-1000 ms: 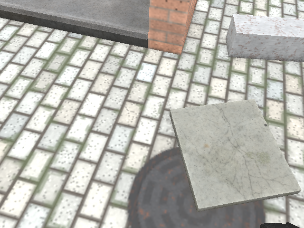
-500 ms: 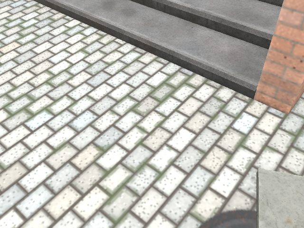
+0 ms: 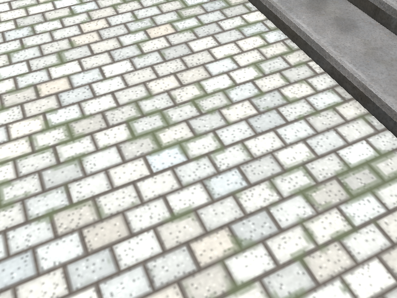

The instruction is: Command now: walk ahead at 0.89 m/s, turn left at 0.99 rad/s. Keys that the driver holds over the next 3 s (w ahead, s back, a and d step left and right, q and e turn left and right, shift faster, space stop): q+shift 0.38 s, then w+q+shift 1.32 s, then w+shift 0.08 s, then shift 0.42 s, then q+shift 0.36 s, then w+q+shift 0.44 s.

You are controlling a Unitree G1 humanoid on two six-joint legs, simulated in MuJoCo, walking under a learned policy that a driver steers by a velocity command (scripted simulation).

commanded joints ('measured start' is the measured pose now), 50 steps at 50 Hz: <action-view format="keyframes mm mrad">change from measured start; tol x32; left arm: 1 -137 85 15 -104 -10 -6 -7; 6 -245 109 37 -170 -68 -85 15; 11 318 216 70 -68 -4 -72 39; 18 -104 97 68 -66 -48 -44 50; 50 -192 137 31 -127 -51 6 -23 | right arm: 1 -36 -157 -38 -67 -2 -37 0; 11 170 -55 -5 -119 42 13 -37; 31 -474 -102 -16 -317 -29 113 101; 36 89 -317 -89 -116 -5 73 17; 50 -68 -227 -56 -93 5 -40 3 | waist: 1 4 25 129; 9 218 107 -295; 11 91 -368 -653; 18 -18 -78 -34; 33 53 -67 37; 36 -159 388 -61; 50 -12 88 50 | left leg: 1 -210 198 -270 -231 431 126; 8 -67 177 -348 216 898 -110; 9 -161 123 -300 483 708 -160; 10 -384 12 -194 868 -389 -212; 12 -528 120 -171 1235 -307 -263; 34 -190 191 289 213 -86 -26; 36 297 401 -399 -94 -465 139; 50 -125 317 -294 -248 295 78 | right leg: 1 40 75 -84 -214 191 9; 8 662 238 -26 -618 504 -49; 11 1338 -377 615 -445 1171 -313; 13 1037 -246 422 -610 618 -308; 18 443 -113 -15 -800 598 -275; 29 658 -186 -219 -912 -231 -160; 33 685 -197 -302 -782 -62 -140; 35 430 -96 -414 -164 421 -94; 37 -298 155 -104 267 -303 4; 50 266 128 -51 -449 279 -4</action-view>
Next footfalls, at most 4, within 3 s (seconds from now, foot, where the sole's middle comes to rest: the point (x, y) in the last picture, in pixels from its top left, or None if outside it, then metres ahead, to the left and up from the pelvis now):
0.18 right None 0.44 -0.10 -0.77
0.70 left None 0.41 0.19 -0.77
1.08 right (99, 204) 0.83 0.39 -0.77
1.54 left None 0.74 0.84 -0.77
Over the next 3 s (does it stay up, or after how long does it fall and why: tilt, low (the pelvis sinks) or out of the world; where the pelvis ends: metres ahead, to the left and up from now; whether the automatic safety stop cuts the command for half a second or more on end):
stays up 0.59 1.37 0.01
